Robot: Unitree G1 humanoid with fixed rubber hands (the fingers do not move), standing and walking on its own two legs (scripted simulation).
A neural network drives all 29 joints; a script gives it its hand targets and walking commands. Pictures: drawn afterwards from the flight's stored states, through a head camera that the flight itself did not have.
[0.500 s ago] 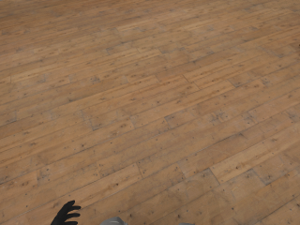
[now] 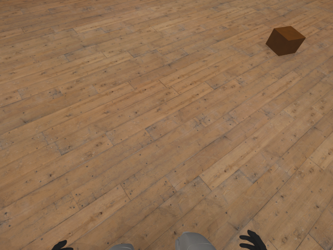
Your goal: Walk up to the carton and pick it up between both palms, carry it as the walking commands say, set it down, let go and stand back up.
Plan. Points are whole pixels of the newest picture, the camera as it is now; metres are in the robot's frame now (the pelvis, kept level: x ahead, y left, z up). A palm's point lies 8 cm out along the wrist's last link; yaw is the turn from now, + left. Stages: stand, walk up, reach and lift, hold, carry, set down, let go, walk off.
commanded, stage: walk up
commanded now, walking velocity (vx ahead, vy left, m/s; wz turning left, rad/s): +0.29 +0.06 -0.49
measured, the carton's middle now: (284, 40) +2.14 -1.28 -0.68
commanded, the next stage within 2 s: none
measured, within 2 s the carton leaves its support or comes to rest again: neither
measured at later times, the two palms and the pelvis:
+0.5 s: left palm (142, 154) +0.38 +0.08 -0.12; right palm out of the picture -0.01 -0.30 -0.15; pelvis +0.15 -0.10 -0.02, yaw -15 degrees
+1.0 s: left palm (133, 147) +0.40 +0.11 -0.13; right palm (279, 130) +0.52 -0.42 -0.12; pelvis +0.43 -0.15 -0.01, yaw -23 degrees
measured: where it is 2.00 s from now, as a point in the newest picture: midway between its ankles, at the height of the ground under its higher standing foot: (214, 136)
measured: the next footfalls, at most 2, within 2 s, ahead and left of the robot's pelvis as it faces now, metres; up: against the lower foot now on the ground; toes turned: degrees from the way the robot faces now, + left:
right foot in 0.44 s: +0.25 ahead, -0.22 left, +0.00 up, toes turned -22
left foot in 1.02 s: +0.65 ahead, -0.09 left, +0.00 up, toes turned -15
